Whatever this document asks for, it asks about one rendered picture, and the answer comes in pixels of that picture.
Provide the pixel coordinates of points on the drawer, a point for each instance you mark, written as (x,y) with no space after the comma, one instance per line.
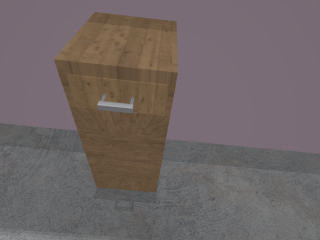
(87,91)

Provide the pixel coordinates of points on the cabinet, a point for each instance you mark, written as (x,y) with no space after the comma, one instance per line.
(124,150)

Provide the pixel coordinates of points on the handle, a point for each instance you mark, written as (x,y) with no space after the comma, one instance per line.
(115,106)

